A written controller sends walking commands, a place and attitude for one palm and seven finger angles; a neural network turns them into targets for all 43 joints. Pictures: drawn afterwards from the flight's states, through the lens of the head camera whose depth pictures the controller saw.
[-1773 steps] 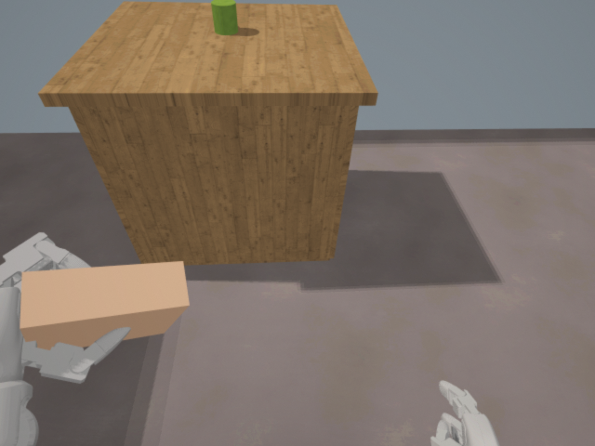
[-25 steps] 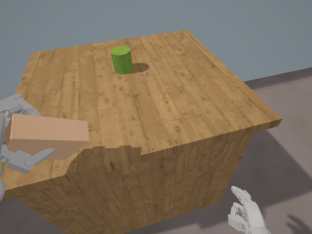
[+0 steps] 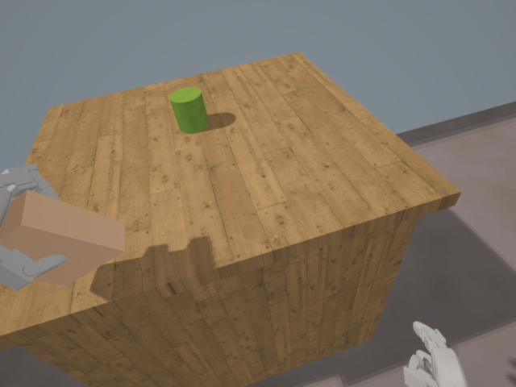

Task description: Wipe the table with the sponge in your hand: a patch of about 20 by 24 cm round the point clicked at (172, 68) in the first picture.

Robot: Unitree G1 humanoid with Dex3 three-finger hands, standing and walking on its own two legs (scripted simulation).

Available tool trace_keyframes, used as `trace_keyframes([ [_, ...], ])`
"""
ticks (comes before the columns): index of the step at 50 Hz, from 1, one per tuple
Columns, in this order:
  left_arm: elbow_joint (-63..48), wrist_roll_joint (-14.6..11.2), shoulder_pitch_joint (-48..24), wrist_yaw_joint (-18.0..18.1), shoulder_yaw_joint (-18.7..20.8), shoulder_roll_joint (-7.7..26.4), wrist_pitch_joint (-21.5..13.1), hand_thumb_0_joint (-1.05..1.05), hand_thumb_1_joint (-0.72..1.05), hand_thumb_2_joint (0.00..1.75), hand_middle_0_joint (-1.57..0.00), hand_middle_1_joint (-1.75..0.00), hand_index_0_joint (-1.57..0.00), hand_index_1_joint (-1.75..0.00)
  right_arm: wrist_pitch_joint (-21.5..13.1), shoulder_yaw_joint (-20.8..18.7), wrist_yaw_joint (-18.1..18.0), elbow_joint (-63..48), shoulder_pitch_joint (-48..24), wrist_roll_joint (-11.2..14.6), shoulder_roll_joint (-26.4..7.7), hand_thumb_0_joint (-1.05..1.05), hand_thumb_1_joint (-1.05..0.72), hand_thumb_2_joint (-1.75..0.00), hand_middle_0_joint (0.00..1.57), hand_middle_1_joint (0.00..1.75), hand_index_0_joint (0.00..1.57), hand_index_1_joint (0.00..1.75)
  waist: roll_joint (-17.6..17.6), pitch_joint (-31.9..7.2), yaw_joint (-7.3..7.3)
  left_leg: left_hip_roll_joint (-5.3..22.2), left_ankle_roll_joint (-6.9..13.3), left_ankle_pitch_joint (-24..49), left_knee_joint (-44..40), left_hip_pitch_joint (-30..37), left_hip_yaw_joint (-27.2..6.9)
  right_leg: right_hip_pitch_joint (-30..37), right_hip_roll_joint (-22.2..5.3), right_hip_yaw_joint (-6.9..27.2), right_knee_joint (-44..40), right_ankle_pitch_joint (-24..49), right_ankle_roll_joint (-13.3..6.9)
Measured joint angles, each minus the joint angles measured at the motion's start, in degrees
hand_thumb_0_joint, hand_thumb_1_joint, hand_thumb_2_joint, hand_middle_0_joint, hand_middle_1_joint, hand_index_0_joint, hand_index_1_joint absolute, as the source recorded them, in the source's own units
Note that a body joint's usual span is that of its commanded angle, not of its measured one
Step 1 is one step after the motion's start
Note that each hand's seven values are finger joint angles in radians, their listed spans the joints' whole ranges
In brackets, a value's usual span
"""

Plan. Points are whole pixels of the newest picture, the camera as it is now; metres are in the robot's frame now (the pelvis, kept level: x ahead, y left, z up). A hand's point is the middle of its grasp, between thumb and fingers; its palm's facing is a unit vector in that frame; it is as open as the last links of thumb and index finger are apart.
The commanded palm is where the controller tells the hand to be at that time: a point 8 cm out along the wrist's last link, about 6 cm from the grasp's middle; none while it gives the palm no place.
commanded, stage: turn the palm down, sponge in hand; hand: left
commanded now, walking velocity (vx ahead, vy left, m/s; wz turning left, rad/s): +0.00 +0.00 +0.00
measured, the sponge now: (66, 248) +0.23 +0.29 +0.16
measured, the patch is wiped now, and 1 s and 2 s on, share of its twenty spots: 0.00 0.00 0.00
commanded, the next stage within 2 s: move the sponge above the wiping area in 1.24 s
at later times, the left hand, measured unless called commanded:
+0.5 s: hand out of the picture +0.21 +0.33 +0.23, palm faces +0.28 -0.20 -0.94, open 9.1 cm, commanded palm +0.16 +0.32 +0.31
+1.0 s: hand (21, 237) +0.21 +0.30 +0.22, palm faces +0.22 -0.12 -0.97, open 9.1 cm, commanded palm +0.15 +0.31 +0.32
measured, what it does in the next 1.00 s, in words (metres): stands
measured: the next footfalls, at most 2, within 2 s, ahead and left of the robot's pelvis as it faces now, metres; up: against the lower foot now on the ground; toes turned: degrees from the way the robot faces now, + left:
none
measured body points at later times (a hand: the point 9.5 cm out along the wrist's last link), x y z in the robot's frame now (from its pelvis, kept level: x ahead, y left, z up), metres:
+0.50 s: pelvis -0.02 +0.04 +0.01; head -0.04 -0.02 +0.46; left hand +0.19 +0.34 +0.28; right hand +0.26 -0.13 -0.05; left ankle +0.03 +0.14 -0.73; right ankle +0.00 -0.07 -0.73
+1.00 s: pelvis -0.04 +0.03 +0.01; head -0.05 -0.02 +0.46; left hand +0.19 +0.30 +0.27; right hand +0.24 -0.14 -0.05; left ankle +0.03 +0.14 -0.73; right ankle +0.00 -0.07 -0.73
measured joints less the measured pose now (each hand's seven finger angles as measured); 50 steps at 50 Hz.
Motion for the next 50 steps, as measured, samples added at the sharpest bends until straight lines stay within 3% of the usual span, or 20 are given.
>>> trace_keyframes([
  [6, -1.9, 4.42, -2.9, -2.39, -4.21, -0.95, -0.13, 0.0, -0.43, 1.08, -0.83, -1.41, -0.83, -1.42, -1.54, 0.68, -1.12, -0.05, -1.96, 0.26, 0.59, 0.02, -0.91, -0.9, 0.2, 0.3, 0.19, 0.3, -0.14, 1.01, 0.97, -0.58, 0.73, 1.08, -0.89, -0.16, -0.1, 0.12, -0.58, -0.11, -1.24, 1.16, 0.68],
  [11, -4.47, 8.08, -5.47, -1.5, -7.61, -0.33, 0.23, 0.0, -0.43, 1.08, -0.84, -1.41, -0.84, -1.42, -2.09, 1.98, -0.71, -0.3, -4.69, -0.03, 2.36, 0.02, -0.91, -0.9, 0.2, 0.3, 0.19, 0.3, -0.29, 0.91, 1.16, -1.01, 1.26, 2.11, -2.38, 0.65, 0.22, 0.95, -1.01, 0.21, -2.84, 2.34, 1.24],
  [16, -2.94, 11.04, -10.07, -1.2, -8.31, 0.61, 5.53, 0.0, -0.43, 1.08, -0.84, -1.41, -0.84, -1.42, -0.87, 3.44, 0.38, 0.19, -7.36, 0.3, 3.2, 0.02, -0.91, -0.9, 0.2, 0.3, 0.2, 0.3, 0.49, 0.22, 1.87, -1.52, 1.83, 3.34, -4.29, 1.79, 0.58, 2.01, -1.52, 0.58, -4.67, 3.61, 1.89],
  [23, 0.18, 16.68, -15.08, -5.87, -11.42, -0.45, 12.23, 0.0, -0.43, 1.08, -0.83, -1.41, -0.83, -1.42, 0.52, 5.08, 0.78, 0.38, -9.92, 1.4, 3.0, 0.02, -0.91, -0.9, 0.2, 0.3, 0.2, 0.3, 1.06, 0.59, 2.94, -2.49, 2.66, 5.47, -6.87, 2.65, 0.33, 2.84, -2.46, 0.3, -6.72, 5.24, 2.61],
  [27, -0.84, 20.33, -16.16, -8.43, -15.71, -1.19, 12.37, 0.0, -0.43, 1.08, -0.83, -1.42, -0.83, -1.42, 0.55, 5.46, 0.69, 0.51, -11.08, 1.02, 3.2, 0.02, -0.91, -0.9, 0.2, 0.3, 0.2, 0.3, 0.63, 1.57, 3.54, -2.81, 2.94, 6.23, -7.63, 3.0, 0.29, 3.08, -2.78, 0.25, -7.13, 5.77, 2.76],
  [31, -3.31, 23.53, -17.12, -9.11, -18.4, 0.12, 11.43, 0.0, -0.43, 1.08, -0.84, -1.41, -0.84, -1.42, 0.66, 5.51, 0.8, 1.17, -12.0, 0.49, 3.59, 0.02, -0.91, -0.9, 0.2, 0.3, 0.19, 0.3, 0.2, 2.26, 4.02, -2.84, 3.0, 6.54, -8.13, 3.76, 0.6, 3.57, -2.82, 0.58, -7.28, 6.02, 2.67],
  [36, -2.79, 24.34, -19.93, -7.67, -16.2, 1.73, 11.15, 0.0, -0.43, 1.08, -0.84, -1.41, -0.84, -1.42, 1.41, 5.58, 1.73, 2.6, -12.7, 0.41, 3.63, 0.02, -0.91, -0.9, 0.2, 0.3, 0.19, 0.3, 0.47, 1.68, 4.06, -2.59, 2.84, 6.91, -8.8, 4.42, 0.74, 4.22, -2.56, 0.75, -8.12, 6.56, 2.59],
  [41, 0.37, 25.0, -20.66, -7.68, -13.01, 0.89, 12.53, 0.0, -0.43, 1.08, -0.84, -1.41, -0.84, -1.42, 2.35, 5.67, 2.57, 2.22, -12.38, 1.19, 3.49, 0.02, -0.91, -0.9, 0.2, 0.3, 0.19, 0.3, 0.83, 0.86, 3.6, -2.29, 2.58, 7.44, -9.26, 3.87, 0.58, 3.73, -2.24, 0.6, -8.72, 7.16, 2.42],
  [47, 0.45, 25.85, -17.27, -8.25, -16.6, -2.9, 12.18, 0.0, -0.43, 1.08, -0.83, -1.42, -0.83, -1.42, 1.74, 5.25, 2.34, 1.66, -11.44, 1.28, 2.94, 0.02, -0.91, -0.9, 0.2, 0.3, 0.19, 0.3, 0.85, 1.74, 3.5, -2.21, 2.33, 7.63, -8.93, 3.49, 0.25, 3.22, -2.17, 0.26, -7.91, 6.98, 2.1],
  [50, -1.21, 26.38, -15.75, -8.13, -19.29, -2.78, 10.9, 0.0, -0.43, 1.08, -0.84, -1.41, -0.84, -1.42, 1.0, 5.18, 1.93, 2.15, -11.44, 0.64, 2.96, 0.02, -0.91, -0.9, 0.2, 0.3, 0.2, 0.3, 0.65, 2.45, 3.82, -1.98, 2.13, 7.24, -8.3, 3.75, 0.43, 3.31, -1.94, 0.44, -7.12, 6.57, 1.78],
])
